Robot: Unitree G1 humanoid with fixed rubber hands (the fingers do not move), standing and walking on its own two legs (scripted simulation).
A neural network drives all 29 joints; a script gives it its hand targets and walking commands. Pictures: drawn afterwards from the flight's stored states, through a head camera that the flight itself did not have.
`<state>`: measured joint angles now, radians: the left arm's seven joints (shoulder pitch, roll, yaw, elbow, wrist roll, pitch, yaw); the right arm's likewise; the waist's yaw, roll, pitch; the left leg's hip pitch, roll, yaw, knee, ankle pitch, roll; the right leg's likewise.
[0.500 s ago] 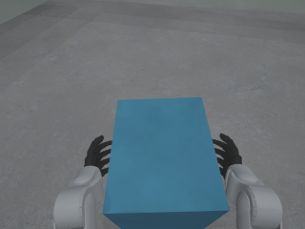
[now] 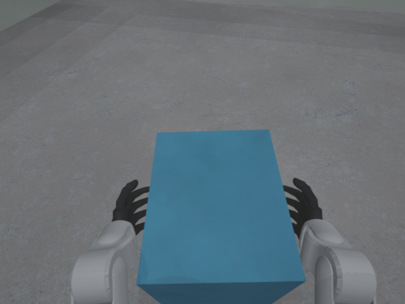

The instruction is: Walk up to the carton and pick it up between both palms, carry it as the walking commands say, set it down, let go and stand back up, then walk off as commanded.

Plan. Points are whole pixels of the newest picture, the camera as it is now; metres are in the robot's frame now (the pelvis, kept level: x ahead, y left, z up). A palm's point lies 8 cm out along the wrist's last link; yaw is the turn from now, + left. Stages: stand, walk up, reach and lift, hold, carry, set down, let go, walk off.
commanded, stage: carry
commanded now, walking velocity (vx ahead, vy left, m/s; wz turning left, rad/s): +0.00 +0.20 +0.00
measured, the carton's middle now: (215, 220) +0.28 +0.00 +0.02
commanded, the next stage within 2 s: none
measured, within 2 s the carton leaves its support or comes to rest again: neither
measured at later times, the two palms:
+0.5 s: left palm (127, 229) +0.23 +0.15 +0.08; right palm (311, 226) +0.24 -0.15 +0.09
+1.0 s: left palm (124, 223) +0.24 +0.16 +0.09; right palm (308, 217) +0.25 -0.15 +0.10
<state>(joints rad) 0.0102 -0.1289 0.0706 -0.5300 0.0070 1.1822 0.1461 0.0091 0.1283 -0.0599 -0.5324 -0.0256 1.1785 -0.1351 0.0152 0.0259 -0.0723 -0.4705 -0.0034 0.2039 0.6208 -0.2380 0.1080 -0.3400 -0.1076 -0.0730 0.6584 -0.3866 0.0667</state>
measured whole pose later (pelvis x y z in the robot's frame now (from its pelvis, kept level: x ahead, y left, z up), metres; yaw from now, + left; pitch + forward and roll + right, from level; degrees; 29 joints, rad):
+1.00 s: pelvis +0.01 +0.00 +0.00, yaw -2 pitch +4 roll +1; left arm 0.04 -0.13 0.08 -0.52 0.02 1.15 0.14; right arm -0.02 0.13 -0.05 -0.48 -0.02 1.17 -0.14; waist 0.01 -0.04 -0.11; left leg -0.40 0.07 0.15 0.61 -0.28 -0.01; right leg -0.33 -0.06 -0.16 0.65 -0.39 -0.02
